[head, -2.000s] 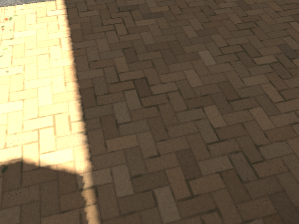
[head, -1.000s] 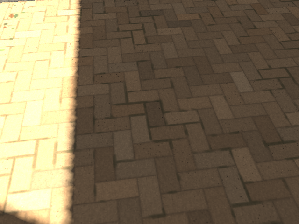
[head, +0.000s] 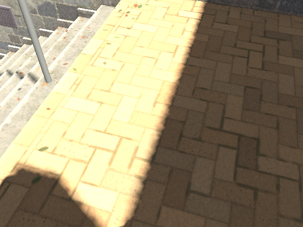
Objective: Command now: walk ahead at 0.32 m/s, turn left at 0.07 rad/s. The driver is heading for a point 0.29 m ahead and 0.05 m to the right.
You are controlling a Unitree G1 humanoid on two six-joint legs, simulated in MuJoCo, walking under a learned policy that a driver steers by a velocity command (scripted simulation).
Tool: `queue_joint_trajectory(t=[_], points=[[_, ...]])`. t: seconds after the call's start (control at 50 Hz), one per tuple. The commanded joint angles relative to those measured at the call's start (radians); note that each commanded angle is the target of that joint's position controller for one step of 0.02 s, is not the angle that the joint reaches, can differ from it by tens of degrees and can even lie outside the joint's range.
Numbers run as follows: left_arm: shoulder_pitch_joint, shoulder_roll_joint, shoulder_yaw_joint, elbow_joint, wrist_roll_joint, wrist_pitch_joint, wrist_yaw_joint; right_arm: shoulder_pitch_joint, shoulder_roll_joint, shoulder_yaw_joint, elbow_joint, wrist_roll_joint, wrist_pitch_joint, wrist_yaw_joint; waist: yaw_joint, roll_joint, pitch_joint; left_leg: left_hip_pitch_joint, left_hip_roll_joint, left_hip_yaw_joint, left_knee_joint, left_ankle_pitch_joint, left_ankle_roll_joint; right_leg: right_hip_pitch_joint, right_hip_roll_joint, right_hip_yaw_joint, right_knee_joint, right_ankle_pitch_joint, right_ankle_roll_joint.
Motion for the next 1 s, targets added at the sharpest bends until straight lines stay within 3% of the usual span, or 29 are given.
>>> queue_joint_trajectory(t=[0.02, 0.04, 0.06, 0.08, 0.12, 0.16, 0.2, 0.22, 0.26, 0.3, 0.32, 0.36, 0.38, 0.4, 0.42, 0.44, 0.46, 0.48, 0.5, 0.54, 0.6, 0.64, 0.68, 0.7, 0.72, 0.74, 0.78, 0.86, 1.0], points=[[-0.191, 0.031, -0.004, -0.145, -0.007, -0.068, -0.017, 0.257, -0.194, -0.069, -0.001, 0.005, -0.035, 0.006, -0.132, 0.232, -0.021, 0.385, 0.276, -0.442, -0.198, -0.153, 0.198, -0.455, 0.037, -0.066, 0.231, -0.089, -0.022], [-0.261, 0.103, 0.010, -0.170, -0.010, -0.086, -0.020, 0.298, -0.198, -0.068, 0.000, 0.001, -0.045, 0.007, -0.172, 0.272, 0.062, 0.408, 0.398, -0.658, -0.294, -0.096, 0.298, -0.658, 0.018, -0.002, 0.430, -0.257, -0.022], [-0.237, 0.135, 0.024, -0.165, -0.015, -0.089, -0.029, 0.294, -0.177, -0.058, 0.004, -0.005, -0.057, 0.004, -0.144, 0.204, 0.104, 0.443, 0.400, -0.622, -0.268, 0.010, 0.305, -0.773, -0.022, 0.031, 0.560, -0.251, -0.039], [-0.203, 0.116, 0.021, -0.148, -0.006, -0.091, -0.031, 0.268, -0.166, -0.055, -0.001, -0.002, -0.061, 0.003, -0.120, 0.152, 0.083, 0.473, 0.364, -0.552, -0.257, 0.041, 0.273, -0.812, -0.048, 0.040, 0.602, -0.166, -0.056], [-0.201, 0.114, 0.019, -0.141, 0.010, -0.087, -0.043, 0.204, -0.136, -0.041, -0.015, 0.007, -0.056, 0.003, -0.088, 0.096, 0.071, 0.416, 0.329, -0.414, -0.274, 0.242, 0.227, -0.787, -0.094, 0.034, 0.569, -0.017, -0.053], [-0.205, 0.071, 0.004, -0.134, 0.020, -0.080, -0.050, 0.157, -0.130, -0.035, -0.014, 0.004, -0.048, 0.002, -0.071, 0.102, 0.056, 0.300, 0.266, -0.282, -0.309, 0.364, 0.202, -0.658, -0.084, -0.010, 0.476, 0.117, -0.023], [-0.253, 0.038, -0.013, -0.145, 0.029, -0.076, -0.049, 0.133, -0.122, -0.029, 0.006, 0.008, -0.042, -0.005, -0.073, 0.092, 0.083, 0.169, 0.186, -0.139, -0.302, 0.523, 0.163, -0.497, -0.041, -0.062, 0.291, 0.251, 0.001], [-0.284, 0.020, -0.020, -0.158, 0.026, -0.077, -0.051, 0.139, -0.130, -0.030, 0.023, 0.010, -0.040, -0.011, -0.077, 0.106, 0.085, 0.110, 0.161, -0.095, -0.292, 0.568, 0.142, -0.400, -0.015, -0.081, 0.191, 0.318, 0.005], [-0.313, 0.045, -0.013, -0.170, 0.021, -0.078, -0.058, 0.183, -0.165, -0.040, 0.055, 0.014, -0.043, -0.012, -0.091, 0.143, 0.073, 0.078, 0.172, -0.087, -0.284, 0.576, 0.128, -0.269, 0.027, -0.093, 0.083, 0.416, 0.002], [-0.290, 0.085, 0.003, -0.168, 0.020, -0.078, -0.060, 0.171, -0.179, -0.044, 0.073, 0.021, -0.051, -0.009, -0.065, 0.160, 0.050, 0.118, 0.201, -0.103, -0.237, 0.592, 0.106, -0.208, 0.031, -0.063, 0.025, 0.428, -0.032], [-0.252, 0.100, 0.009, -0.154, 0.028, -0.078, -0.053, 0.162, -0.178, -0.044, 0.079, 0.026, -0.051, -0.005, -0.044, 0.166, 0.025, 0.148, 0.199, -0.104, -0.188, 0.646, 0.091, -0.161, 0.042, -0.064, 0.006, 0.412, -0.051], [-0.084, 0.158, 0.037, -0.107, 0.040, -0.077, -0.044, 0.127, -0.172, -0.041, 0.070, 0.020, -0.053, -0.011, 0.058, 0.128, -0.068, 0.136, 0.150, -0.072, 0.034, 0.784, 0.044, 0.072, 0.060, -0.081, -0.052, 0.509, -0.098], [0.027, 0.238, 0.052, -0.092, 0.051, -0.086, -0.037, 0.175, -0.126, -0.026, 0.051, -0.011, -0.053, -0.018, 0.079, 0.000, -0.199, -0.043, 0.088, -0.055, 0.303, 0.498, -0.006, 0.375, -0.116, 0.088, 0.030, 0.927, -0.169], [0.066, 0.250, 0.039, -0.071, 0.063, -0.078, -0.044, 0.382, -0.027, 0.009, 0.089, -0.010, -0.051, -0.003, -0.004, -0.258, -0.436, -0.271, -0.049, -0.092, 0.712, -0.382, -0.072, 0.644, -0.419, 0.480, -0.021, 1.023, -0.384], [0.095, 0.190, 0.033, -0.070, 0.039, -0.061, -0.044, 0.376, -0.140, -0.016, 0.141, 0.010, -0.046, 0.005, 0.050, -0.163, -0.494, -0.286, -0.039, -0.211, 0.801, -0.396, -0.075, 0.601, -0.383, 0.554, -0.101, 0.760, -0.387], [-0.015, 0.170, 0.023, -0.073, 0.020, -0.056, -0.044, 0.266, -0.177, -0.030, 0.109, 0.030, -0.029, -0.006, 0.030, -0.123, -0.319, -0.359, 0.015, -0.143, 0.808, -0.317, -0.075, 0.466, -0.341, 0.443, -0.152, 0.588, -0.339], [-0.103, 0.128, 0.008, -0.082, 0.012, -0.050, -0.040, 0.180, -0.172, -0.027, 0.086, 0.017, -0.011, -0.023, 0.009, -0.053, -0.184, -0.360, 0.055, -0.097, 0.744, -0.234, -0.075, 0.292, -0.289, 0.359, -0.196, 0.487, -0.296], [-0.166, 0.099, -0.002, -0.087, 0.021, -0.047, -0.033, 0.131, -0.164, -0.029, 0.075, 0.001, 0.007, -0.037, -0.016, -0.023, -0.109, -0.308, 0.085, -0.094, 0.674, -0.169, -0.075, 0.139, -0.254, 0.293, -0.233, 0.440, -0.267], [-0.200, 0.102, -0.001, -0.083, 0.037, -0.045, -0.030, 0.137, -0.141, -0.027, 0.074, -0.004, 0.025, -0.043, -0.049, -0.052, -0.078, -0.220, 0.104, -0.089, 0.580, -0.127, -0.069, 0.024, -0.217, 0.240, -0.271, 0.398, -0.242], [-0.238, 0.091, -0.003, -0.073, 0.050, -0.049, -0.029, 0.171, -0.081, -0.013, 0.090, -0.009, 0.040, -0.051, -0.081, -0.089, -0.065, -0.078, 0.091, -0.059, 0.426, -0.134, -0.068, -0.100, -0.180, 0.152, -0.299, 0.450, -0.234], [-0.227, 0.102, -0.001, -0.045, 0.052, -0.048, -0.020, 0.130, -0.058, 0.001, 0.086, -0.023, 0.043, -0.048, -0.076, -0.110, -0.096, 0.013, 0.092, -0.051, 0.240, -0.089, -0.068, -0.108, -0.183, 0.122, -0.302, 0.378, -0.248], [-0.231, 0.115, -0.002, -0.043, 0.039, -0.027, -0.013, 0.119, -0.068, 0.001, 0.096, -0.022, 0.047, -0.037, -0.084, -0.078, -0.083, 0.084, 0.078, -0.027, 0.129, 0.034, -0.061, -0.139, -0.184, 0.135, -0.320, 0.139, -0.233], [-0.237, 0.098, -0.014, -0.041, 0.031, -0.012, -0.009, 0.097, -0.069, 0.002, 0.102, -0.036, 0.048, -0.029, -0.093, -0.061, -0.039, 0.168, 0.063, -0.007, 0.019, 0.103, -0.041, -0.204, -0.151, 0.132, -0.327, -0.084, -0.175], [-0.223, 0.078, -0.024, -0.030, 0.031, -0.010, -0.009, 0.079, -0.077, 0.004, 0.092, -0.044, 0.047, -0.029, -0.091, -0.046, -0.007, 0.176, 0.085, -0.031, -0.034, 0.114, -0.026, -0.224, -0.130, 0.133, -0.321, -0.166, -0.129], [-0.206, 0.074, -0.029, -0.026, 0.034, -0.009, -0.009, 0.055, -0.112, 0.003, 0.070, -0.045, 0.044, -0.034, -0.074, -0.009, 0.029, 0.149, 0.146, -0.098, -0.110, 0.117, 0.001, -0.220, -0.098, 0.117, -0.276, -0.176, -0.082], [-0.159, 0.092, -0.020, -0.029, 0.031, -0.006, -0.003, 0.014, -0.177, -0.014, 0.082, -0.030, 0.038, -0.037, -0.003, 0.130, 0.064, -0.015, 0.145, -0.127, -0.138, -0.074, 0.030, -0.129, -0.026, 0.034, -0.243, -0.108, -0.048], [-0.159, 0.102, -0.021, -0.013, 0.037, -0.003, 0.007, -0.030, -0.084, 0.010, 0.075, -0.036, 0.014, -0.032, -0.005, 0.157, 0.076, -0.110, 0.130, -0.124, -0.201, -0.159, 0.015, -0.002, -0.016, 0.007, -0.169, 0.029, -0.032], [-0.125, 0.088, -0.020, 0.027, 0.037, -0.001, 0.013, -0.001, -0.088, 0.009, 0.102, -0.026, -0.021, -0.020, -0.015, 0.082, 0.026, -0.020, 0.107, -0.090, -0.136, 0.094, -0.017, 0.017, -0.022, 0.004, -0.120, 0.155, -0.050], [-0.149, 0.094, -0.015, 0.073, 0.023, 0.006, 0.018, 0.010, -0.084, 0.009, 0.136, -0.019, -0.019, -0.017, -0.033, 0.022, -0.018, 0.059, 0.088, -0.061, -0.085, 0.310, -0.005, 0.057, -0.030, 0.005, -0.076, 0.332, -0.046]])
